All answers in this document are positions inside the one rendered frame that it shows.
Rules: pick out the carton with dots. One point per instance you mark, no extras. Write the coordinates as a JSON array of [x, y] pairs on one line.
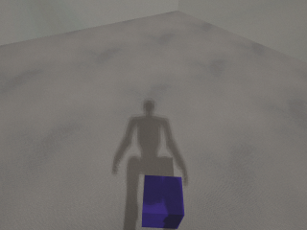
[[163, 205]]

